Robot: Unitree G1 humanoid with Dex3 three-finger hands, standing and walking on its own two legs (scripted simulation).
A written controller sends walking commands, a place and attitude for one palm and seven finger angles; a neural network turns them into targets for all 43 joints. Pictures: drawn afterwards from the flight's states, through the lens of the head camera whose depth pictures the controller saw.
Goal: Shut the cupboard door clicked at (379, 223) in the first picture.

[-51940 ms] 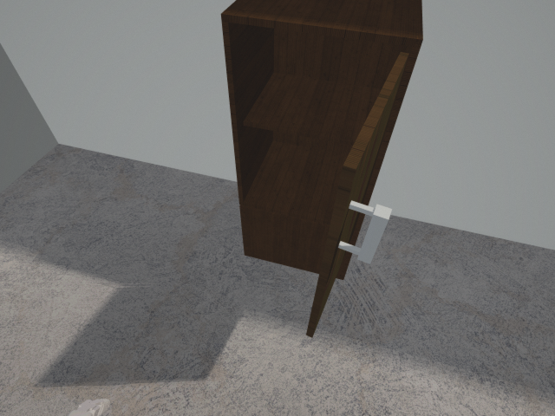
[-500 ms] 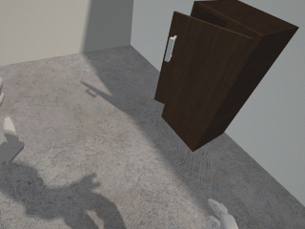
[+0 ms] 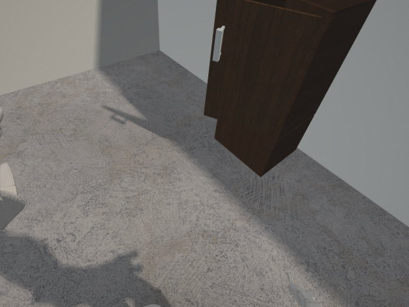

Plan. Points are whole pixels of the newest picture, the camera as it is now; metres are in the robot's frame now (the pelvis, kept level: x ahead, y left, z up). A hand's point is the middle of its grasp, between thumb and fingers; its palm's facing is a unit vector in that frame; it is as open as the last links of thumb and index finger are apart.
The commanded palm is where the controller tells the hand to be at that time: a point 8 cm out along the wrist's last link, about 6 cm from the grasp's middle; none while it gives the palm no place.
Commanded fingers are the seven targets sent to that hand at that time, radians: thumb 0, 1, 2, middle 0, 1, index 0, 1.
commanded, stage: stop stepping back and stand still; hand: left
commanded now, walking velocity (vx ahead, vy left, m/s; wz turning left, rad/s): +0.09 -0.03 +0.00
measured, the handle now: (219, 43) +1.10 -0.02 +0.02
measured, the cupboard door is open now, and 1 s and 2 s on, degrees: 28 28 28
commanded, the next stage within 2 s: let the arm hang, fingers relaxed in 0.78 s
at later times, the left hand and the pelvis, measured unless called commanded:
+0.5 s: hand (3, 190) +0.22 +0.29 +0.18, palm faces +0.43 -0.75 -0.51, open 7.4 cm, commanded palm +0.15 +0.32 +0.18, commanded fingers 0.00 0.90 0.90 -0.20 -0.30 -0.20 -0.30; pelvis +0.02 +0.02 +0.00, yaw +1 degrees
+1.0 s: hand (48, 237) +0.23 +0.30 +0.02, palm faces +0.18 -0.87 -0.47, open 7.4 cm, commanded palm none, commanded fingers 0.00 0.90 0.90 -0.20 -0.30 -0.20 -0.30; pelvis +0.02 +0.04 +0.00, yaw +2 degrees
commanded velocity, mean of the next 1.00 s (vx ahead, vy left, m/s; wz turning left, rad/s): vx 0.01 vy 0.01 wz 0.00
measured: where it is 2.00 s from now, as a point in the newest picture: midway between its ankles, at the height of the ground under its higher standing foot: outside the picture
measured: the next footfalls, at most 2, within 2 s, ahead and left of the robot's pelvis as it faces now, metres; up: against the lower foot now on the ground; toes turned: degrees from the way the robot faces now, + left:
right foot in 0.06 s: +0.02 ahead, -0.08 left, +0.00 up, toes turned -3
left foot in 0.28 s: +0.09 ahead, +0.14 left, +0.00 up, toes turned +8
